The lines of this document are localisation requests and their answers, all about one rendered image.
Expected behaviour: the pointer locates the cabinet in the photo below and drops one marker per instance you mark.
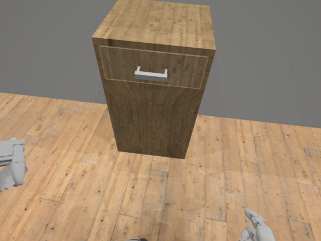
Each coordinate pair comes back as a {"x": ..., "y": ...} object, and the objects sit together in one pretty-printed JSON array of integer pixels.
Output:
[{"x": 148, "y": 118}]

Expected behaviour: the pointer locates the handle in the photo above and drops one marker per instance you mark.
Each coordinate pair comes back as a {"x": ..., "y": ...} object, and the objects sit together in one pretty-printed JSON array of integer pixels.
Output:
[{"x": 150, "y": 76}]

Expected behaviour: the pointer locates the left robot hand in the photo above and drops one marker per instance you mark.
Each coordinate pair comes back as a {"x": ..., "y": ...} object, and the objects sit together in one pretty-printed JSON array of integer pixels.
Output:
[{"x": 11, "y": 156}]

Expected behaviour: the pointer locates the right robot hand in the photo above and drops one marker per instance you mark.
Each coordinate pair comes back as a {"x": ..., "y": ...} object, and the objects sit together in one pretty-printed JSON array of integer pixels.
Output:
[{"x": 262, "y": 232}]

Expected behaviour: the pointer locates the drawer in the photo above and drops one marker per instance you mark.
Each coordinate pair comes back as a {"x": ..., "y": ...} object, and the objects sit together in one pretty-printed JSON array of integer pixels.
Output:
[{"x": 183, "y": 69}]

